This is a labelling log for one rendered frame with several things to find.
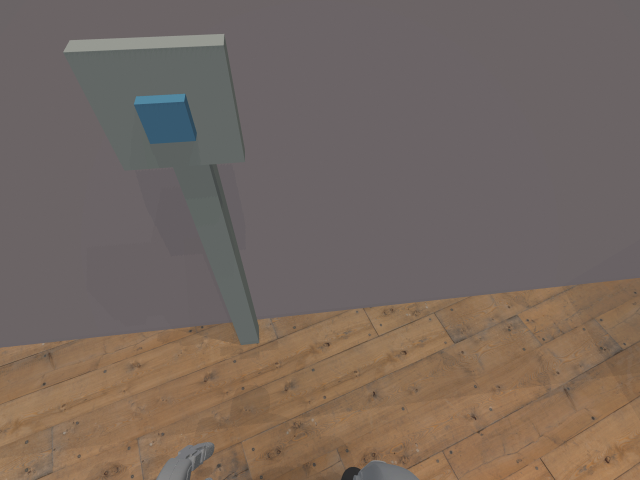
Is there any panel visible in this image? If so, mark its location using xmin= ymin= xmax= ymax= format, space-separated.
xmin=63 ymin=34 xmax=259 ymax=345

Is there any left robot hand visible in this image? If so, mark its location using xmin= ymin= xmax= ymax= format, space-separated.
xmin=156 ymin=442 xmax=215 ymax=480

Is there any robot right shin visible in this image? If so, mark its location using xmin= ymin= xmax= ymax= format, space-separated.
xmin=360 ymin=460 xmax=387 ymax=471

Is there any button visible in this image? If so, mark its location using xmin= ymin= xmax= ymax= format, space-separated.
xmin=134 ymin=94 xmax=197 ymax=144

